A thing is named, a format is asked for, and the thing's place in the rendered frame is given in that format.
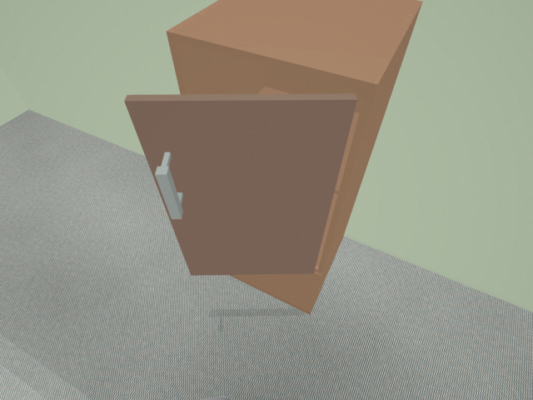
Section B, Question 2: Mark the handle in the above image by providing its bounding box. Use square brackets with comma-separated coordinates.
[155, 152, 183, 219]

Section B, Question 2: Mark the cupboard door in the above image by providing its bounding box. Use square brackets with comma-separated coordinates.
[124, 93, 357, 276]

